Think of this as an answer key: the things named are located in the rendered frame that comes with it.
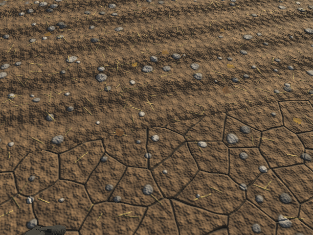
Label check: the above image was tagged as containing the robot left hand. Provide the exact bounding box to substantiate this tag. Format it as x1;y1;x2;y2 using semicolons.
24;225;67;235

